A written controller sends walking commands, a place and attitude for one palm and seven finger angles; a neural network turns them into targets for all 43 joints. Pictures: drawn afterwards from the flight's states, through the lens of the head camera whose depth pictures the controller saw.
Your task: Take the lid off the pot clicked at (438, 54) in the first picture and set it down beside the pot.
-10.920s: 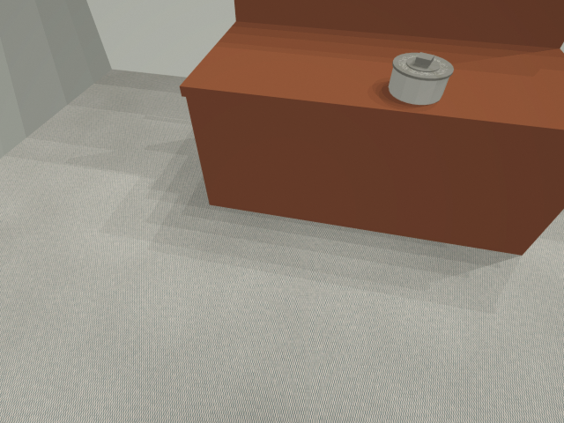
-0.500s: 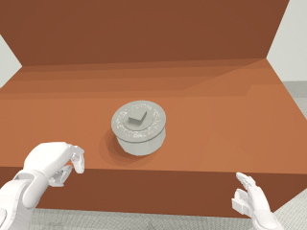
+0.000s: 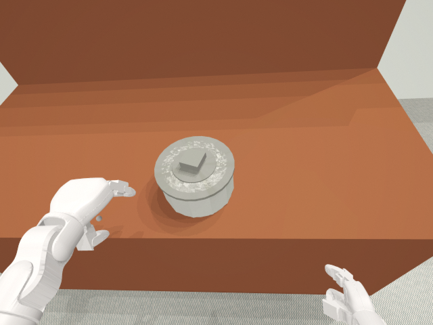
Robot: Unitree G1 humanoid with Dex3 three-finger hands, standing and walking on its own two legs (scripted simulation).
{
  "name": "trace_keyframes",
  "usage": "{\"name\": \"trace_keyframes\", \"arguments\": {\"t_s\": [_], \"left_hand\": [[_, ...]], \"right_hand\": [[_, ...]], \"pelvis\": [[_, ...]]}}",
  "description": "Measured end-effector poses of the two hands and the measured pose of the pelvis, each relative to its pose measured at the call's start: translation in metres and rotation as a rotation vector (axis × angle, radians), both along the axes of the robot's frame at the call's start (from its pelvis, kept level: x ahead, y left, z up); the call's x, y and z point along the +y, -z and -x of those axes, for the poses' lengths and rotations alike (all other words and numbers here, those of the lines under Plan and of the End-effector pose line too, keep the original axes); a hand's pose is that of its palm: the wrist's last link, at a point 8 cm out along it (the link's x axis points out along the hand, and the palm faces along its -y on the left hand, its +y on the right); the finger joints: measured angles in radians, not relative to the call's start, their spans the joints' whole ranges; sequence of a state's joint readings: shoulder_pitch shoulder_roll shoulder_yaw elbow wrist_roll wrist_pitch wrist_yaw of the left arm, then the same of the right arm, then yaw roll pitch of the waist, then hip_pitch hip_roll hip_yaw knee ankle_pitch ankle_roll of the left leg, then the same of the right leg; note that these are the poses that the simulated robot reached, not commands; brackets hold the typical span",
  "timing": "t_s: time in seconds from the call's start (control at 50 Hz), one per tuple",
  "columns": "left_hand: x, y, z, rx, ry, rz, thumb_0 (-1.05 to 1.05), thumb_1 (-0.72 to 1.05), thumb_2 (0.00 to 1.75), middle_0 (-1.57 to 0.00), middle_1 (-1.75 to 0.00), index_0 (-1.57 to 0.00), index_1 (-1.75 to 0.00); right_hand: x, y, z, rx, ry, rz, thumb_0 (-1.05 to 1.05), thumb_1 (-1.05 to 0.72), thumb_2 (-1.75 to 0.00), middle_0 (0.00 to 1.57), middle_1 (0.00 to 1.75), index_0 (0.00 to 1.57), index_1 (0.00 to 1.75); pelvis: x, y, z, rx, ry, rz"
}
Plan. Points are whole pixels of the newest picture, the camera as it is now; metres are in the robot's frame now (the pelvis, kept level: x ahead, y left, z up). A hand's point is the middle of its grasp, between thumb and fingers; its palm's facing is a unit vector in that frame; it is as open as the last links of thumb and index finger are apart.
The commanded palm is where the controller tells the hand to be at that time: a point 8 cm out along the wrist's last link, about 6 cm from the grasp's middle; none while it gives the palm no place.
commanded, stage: reach forward and open the fingers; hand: left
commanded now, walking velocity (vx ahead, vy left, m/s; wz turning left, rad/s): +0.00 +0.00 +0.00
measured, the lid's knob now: (193, 159) +0.47 +0.12 +0.00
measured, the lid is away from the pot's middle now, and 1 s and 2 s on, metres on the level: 0.00 0.00 0.00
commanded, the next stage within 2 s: move the open hand above the knob in 0.08 s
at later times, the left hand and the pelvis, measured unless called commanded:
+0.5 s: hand (120, 194) +0.32 +0.22 +0.06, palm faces -0.27 -0.12 -0.96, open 10.2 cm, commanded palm +0.32 +0.22 +0.13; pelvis +0.01 +0.01 +0.00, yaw +1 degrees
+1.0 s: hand (149, 176) +0.37 +0.18 +0.06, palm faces -0.26 -0.11 -0.96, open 10.2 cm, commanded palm +0.36 +0.18 +0.13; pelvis +0.02 -0.01 +0.00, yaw +0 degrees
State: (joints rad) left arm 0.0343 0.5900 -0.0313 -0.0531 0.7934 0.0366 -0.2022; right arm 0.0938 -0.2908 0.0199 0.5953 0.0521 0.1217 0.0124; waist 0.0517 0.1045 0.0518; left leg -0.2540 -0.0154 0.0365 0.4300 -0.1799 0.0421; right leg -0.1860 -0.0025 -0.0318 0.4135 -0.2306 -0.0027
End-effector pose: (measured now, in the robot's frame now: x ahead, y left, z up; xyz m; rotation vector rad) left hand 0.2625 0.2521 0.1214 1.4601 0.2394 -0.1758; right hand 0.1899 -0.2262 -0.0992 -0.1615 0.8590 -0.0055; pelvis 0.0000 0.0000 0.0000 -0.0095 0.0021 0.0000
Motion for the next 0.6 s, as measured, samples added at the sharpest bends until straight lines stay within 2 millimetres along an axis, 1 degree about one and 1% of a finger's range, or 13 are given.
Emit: {"name": "trace_keyframes", "arguments": {"t_s": [0.12,0.26,0.36,0.46,0.6], "left_hand": [[0.0,-0.001,-0.018,-0.023,0.003,0.003,0.0,-0.22,1.24,-0.81,-0.1,-0.82,-0.09],[0.003,0.0,-0.037,-0.012,-0.031,0.013,0.0,-0.23,1.24,-0.81,-0.09,-0.82,-0.08],[-0.008,-0.001,-0.042,0.012,-0.008,0.018,0.0,-0.23,1.25,-0.81,-0.09,-0.81,-0.08],[-0.017,0.0,-0.049,0.011,0.015,0.019,0.0,-0.23,1.25,-0.81,-0.09,-0.82,-0.08],[-0.031,0.002,-0.064,0.001,0.016,0.015,0.0,-0.23,1.25,-0.81,-0.09,-0.82,-0.08]], "right_hand": [[0.001,-0.007,-0.013,-0.018,0.001,0.009,0.01,-0.91,-0.9,0.2,0.3,0.2,0.3],[0.012,-0.009,-0.027,-0.032,-0.02,-0.019,0.01,-0.91,-0.9,0.2,0.3,0.2,0.3],[0.023,-0.009,-0.033,-0.047,-0.045,-0.047,0.01,-0.91,-0.9,0.2,0.3,0.2,0.3],[0.032,-0.006,-0.033,-0.035,-0.062,-0.065,0.01,-0.91,-0.9,0.2,0.3,0.2,0.3],[0.034,-0.001,-0.028,-0.005,-0.064,-0.076,0.01,-0.91,-0.9,0.2,0.3,0.2,0.3]], "pelvis": [[0.005,0.0,-0.006,0.011,-0.002,0.002],[0.009,0.0,-0.012,0.025,-0.008,0.003],[0.011,0.0,-0.014,0.031,-0.014,0.004],[0.011,0.0,-0.013,0.033,-0.015,0.003],[0.009,0.001,-0.012,0.037,-0.013,0.001]]}}
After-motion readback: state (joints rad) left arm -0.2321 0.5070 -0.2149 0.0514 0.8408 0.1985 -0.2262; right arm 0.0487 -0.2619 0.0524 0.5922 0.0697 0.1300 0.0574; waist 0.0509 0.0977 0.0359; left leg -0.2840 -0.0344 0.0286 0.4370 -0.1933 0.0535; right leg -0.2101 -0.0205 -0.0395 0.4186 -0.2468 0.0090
